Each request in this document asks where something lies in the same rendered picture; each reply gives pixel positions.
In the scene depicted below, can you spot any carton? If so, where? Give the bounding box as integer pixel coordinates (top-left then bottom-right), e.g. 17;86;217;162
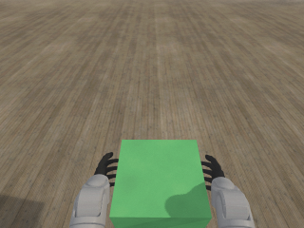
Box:
109;140;212;228

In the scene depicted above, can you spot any left robot forearm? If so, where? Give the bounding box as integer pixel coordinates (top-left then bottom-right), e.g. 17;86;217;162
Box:
69;174;110;228

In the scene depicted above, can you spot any left robot hand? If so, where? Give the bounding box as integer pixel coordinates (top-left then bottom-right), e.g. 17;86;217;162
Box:
94;152;119;187

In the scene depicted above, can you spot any right robot forearm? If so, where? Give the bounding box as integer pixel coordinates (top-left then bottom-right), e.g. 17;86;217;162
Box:
211;177;256;228

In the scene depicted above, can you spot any right robot hand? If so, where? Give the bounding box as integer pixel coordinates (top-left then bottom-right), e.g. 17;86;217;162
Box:
200;155;225;191

